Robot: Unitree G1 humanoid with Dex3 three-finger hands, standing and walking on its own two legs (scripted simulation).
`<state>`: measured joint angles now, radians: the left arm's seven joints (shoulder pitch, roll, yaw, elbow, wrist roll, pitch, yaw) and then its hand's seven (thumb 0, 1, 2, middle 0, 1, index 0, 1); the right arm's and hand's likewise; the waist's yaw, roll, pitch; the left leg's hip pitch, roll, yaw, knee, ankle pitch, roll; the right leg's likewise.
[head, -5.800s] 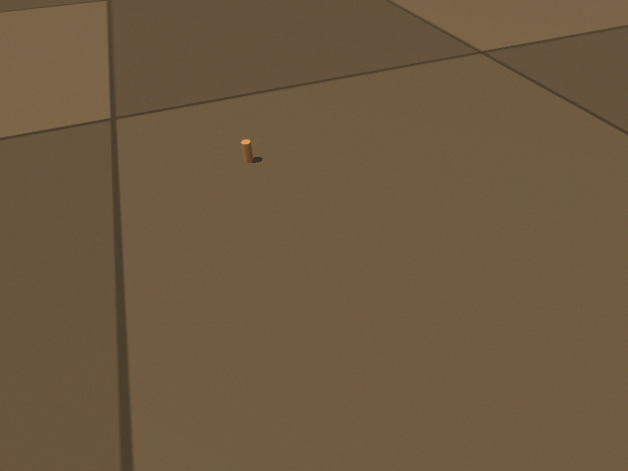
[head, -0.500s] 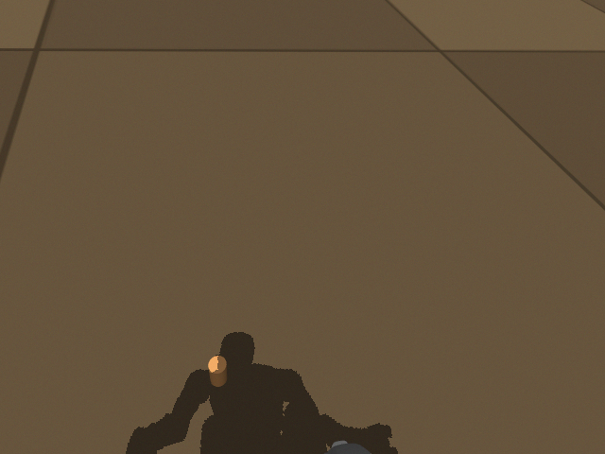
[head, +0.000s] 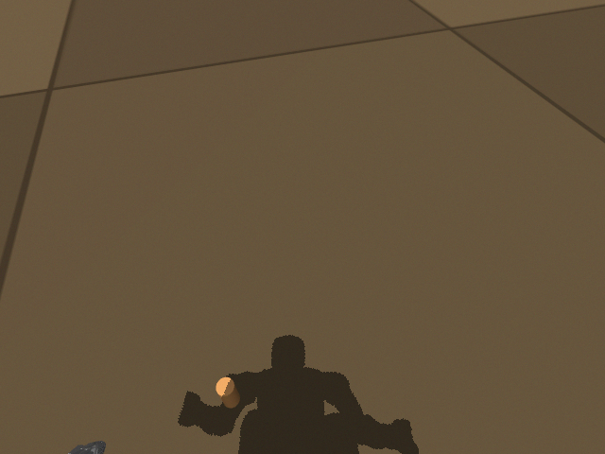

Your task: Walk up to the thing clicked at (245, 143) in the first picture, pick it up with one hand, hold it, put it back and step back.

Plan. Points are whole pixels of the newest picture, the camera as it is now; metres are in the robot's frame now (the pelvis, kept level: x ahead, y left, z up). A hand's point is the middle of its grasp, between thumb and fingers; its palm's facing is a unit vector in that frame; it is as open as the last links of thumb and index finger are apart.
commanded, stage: walk up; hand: left
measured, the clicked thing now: (228, 393) +0.41 +0.24 -0.68
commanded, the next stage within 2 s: none
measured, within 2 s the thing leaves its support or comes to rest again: neither
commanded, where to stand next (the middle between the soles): +0.05 -0.02 m, yaw +4 degrees
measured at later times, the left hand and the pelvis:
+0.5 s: hand out of the picture +0.04 +0.26 -0.13, palm faces +0.04 -0.92 -0.39, open 7.4 cm; pelvis -0.03 -0.02 +0.02, yaw +3 degrees
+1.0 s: hand out of the picture +0.03 +0.25 -0.13, palm faces +0.05 -0.94 -0.35, open 7.4 cm; pelvis -0.02 -0.01 +0.03, yaw +3 degrees
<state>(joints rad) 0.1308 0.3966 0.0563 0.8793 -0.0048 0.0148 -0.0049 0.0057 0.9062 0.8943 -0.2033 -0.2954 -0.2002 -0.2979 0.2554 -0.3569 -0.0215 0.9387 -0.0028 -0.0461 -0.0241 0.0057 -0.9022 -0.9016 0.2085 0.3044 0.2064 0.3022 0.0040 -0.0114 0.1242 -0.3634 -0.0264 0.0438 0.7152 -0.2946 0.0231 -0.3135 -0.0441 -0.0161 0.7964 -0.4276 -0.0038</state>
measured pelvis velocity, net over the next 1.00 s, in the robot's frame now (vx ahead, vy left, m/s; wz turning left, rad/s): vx -0.02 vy -0.01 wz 0.06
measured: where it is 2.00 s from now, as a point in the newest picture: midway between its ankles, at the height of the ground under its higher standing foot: outside the picture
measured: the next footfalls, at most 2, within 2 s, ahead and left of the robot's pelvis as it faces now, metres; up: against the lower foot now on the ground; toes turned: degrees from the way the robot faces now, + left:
none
